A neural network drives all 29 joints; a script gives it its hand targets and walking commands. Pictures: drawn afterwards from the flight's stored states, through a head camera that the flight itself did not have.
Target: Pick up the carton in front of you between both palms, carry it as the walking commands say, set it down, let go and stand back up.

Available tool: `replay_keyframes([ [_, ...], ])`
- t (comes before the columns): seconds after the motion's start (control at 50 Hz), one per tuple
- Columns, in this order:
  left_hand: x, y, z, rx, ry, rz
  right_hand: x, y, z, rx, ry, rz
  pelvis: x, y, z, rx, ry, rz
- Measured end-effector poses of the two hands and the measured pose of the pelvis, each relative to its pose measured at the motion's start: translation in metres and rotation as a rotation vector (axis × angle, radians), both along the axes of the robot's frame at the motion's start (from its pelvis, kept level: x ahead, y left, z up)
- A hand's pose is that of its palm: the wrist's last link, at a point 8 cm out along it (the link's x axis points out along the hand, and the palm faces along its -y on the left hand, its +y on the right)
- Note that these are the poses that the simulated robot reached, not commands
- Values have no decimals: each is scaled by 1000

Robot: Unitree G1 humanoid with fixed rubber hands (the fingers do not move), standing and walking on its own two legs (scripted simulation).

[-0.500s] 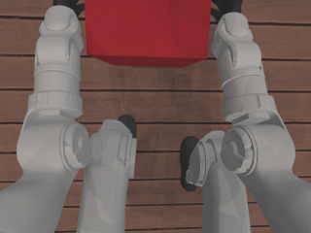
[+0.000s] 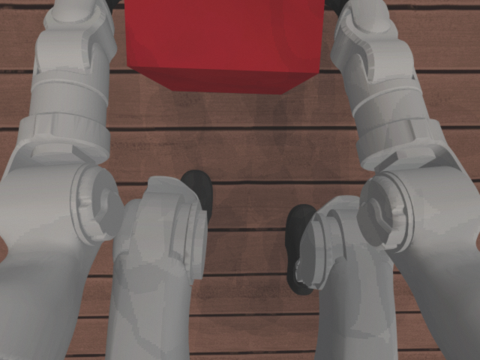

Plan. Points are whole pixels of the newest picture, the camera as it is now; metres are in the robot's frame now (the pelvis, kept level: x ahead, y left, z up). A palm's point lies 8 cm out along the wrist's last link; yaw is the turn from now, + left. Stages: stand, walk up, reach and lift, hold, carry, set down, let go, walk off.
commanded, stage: set down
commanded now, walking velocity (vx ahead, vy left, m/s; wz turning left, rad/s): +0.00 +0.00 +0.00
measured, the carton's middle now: (227, 12) +0.54 +0.11 -0.25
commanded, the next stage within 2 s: none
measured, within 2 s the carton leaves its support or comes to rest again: neither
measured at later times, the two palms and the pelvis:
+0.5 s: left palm out of the picture +0.51 +0.27 -0.17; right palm (356, 3) +0.56 -0.04 -0.17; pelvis -0.01 +0.00 -0.01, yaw +1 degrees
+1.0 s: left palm (77, 3) +0.51 +0.30 -0.20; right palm (378, 7) +0.57 -0.08 -0.20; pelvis +0.00 +0.00 -0.01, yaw +1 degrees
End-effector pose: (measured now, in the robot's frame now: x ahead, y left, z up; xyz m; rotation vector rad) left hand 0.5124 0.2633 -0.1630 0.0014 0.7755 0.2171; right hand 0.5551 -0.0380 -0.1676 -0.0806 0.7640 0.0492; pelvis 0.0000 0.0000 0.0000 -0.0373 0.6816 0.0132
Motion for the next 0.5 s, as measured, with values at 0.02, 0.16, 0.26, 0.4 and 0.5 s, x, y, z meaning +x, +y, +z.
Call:
replay_keyframes([
  [0.02,0,1,-1,2,0,0,0,0,0,7,-1,2,-1,0,-1,1,-4,-1],
  [0.16,-1,2,-3,-9,-8,-2,0,-1,-2,24,-7,22,-6,-1,-7,11,-35,-6],
  [0.26,-2,3,-4,-17,-13,-10,0,-2,-3,39,-12,37,-9,-2,-9,15,-54,-7],
  [0.4,-2,4,-5,-33,-19,-20,0,-4,-5,60,-17,53,-10,-4,-10,18,-70,-7],
  [0.5,-2,5,-6,-44,-22,-27,0,-5,-6,73,-24,60,-10,-5,-10,20,-75,-6],
])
